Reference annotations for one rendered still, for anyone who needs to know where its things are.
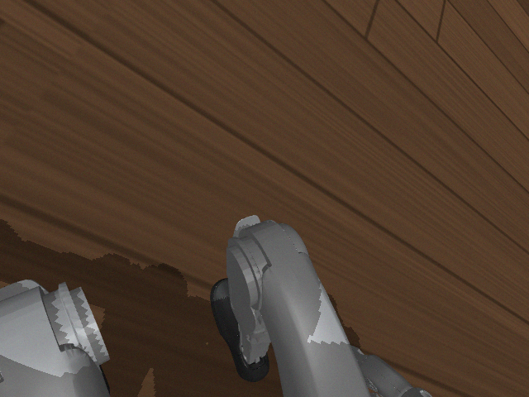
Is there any right robot hand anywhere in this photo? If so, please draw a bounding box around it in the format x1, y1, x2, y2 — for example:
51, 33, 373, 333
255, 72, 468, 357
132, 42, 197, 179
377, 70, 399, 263
351, 346, 413, 397

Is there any right robot foot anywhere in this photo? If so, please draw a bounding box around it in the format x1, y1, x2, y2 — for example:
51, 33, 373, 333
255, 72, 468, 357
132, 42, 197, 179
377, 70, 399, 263
210, 278, 269, 382

